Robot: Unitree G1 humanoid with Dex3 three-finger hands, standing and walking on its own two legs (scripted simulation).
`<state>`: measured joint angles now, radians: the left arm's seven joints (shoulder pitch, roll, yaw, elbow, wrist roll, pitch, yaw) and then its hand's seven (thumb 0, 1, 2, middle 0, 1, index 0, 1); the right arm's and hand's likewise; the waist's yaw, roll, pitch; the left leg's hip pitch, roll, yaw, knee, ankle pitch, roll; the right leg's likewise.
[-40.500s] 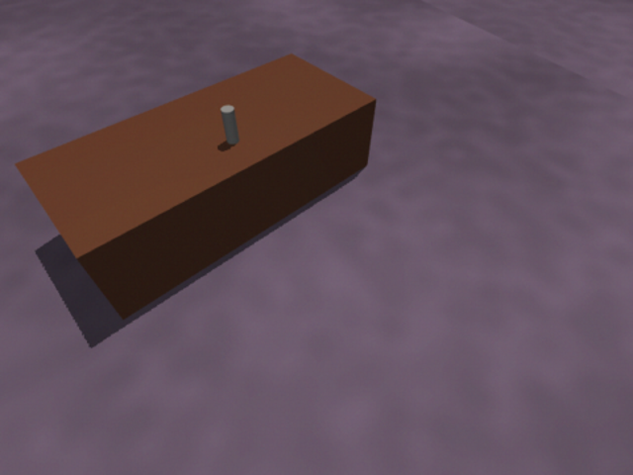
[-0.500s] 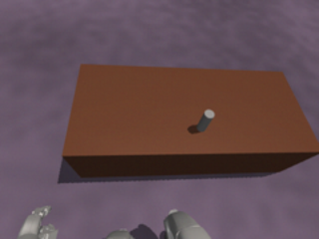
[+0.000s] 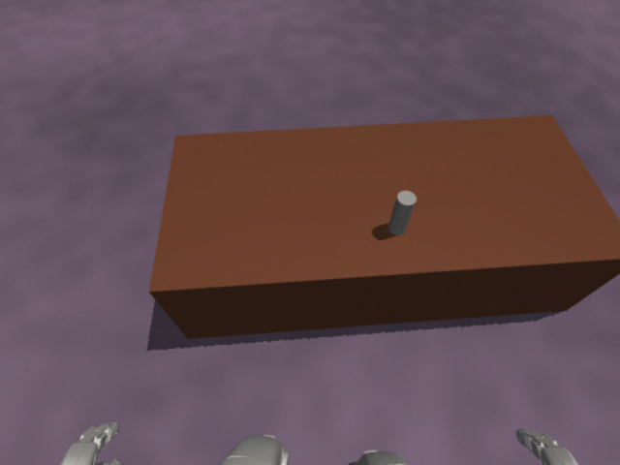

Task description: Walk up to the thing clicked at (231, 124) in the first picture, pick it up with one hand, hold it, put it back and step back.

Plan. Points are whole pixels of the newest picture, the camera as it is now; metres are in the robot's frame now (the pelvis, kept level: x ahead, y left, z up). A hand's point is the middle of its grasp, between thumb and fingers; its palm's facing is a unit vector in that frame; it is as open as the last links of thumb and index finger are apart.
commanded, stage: step back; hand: right
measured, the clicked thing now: (401, 214) +0.70 -0.23 -0.34
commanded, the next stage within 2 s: none
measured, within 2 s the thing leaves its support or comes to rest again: neither
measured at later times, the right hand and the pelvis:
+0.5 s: hand out of the picture -0.01 -0.28 -0.13, palm faces -0.03 +0.90 -0.44, open 7.3 cm; pelvis -0.14 -0.01 -0.01, yaw -2 degrees
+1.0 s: hand out of the picture -0.22 -0.29 -0.15, palm faces -0.13 +0.91 -0.41, open 7.3 cm; pelvis -0.30 -0.04 -0.01, yaw +5 degrees
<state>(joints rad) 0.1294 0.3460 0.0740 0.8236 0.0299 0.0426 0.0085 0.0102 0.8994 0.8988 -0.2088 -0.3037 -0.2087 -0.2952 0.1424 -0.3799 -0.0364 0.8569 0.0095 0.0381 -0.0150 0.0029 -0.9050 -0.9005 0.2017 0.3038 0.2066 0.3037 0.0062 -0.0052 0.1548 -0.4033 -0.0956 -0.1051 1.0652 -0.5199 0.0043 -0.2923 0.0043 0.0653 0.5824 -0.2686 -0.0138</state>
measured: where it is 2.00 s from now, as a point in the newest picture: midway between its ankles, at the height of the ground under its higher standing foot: outside the picture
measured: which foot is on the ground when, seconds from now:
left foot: up 0.00-0.10, down 0.12-0.56, up 0.58-0.86, down 0.88-1.00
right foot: down 0.00-0.14, up 0.16-0.50, down 0.52-0.90, up 0.92-1.00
